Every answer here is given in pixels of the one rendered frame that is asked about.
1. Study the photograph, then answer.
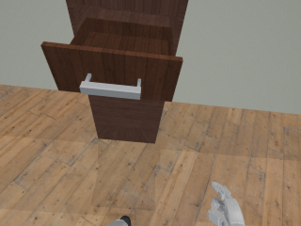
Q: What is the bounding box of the robot right hand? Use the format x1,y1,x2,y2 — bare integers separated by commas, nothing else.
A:
208,181,245,226

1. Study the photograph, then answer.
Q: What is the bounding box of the cabinet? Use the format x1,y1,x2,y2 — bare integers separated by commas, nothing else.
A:
66,0,189,144

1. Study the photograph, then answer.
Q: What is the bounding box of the handle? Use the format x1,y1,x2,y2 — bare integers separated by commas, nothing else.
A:
79,73,141,100

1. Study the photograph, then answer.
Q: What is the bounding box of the robot left foot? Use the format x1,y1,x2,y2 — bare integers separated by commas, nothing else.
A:
120,216,132,226

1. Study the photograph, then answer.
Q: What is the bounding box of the drawer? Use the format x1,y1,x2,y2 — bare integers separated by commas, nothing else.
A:
41,17,183,102

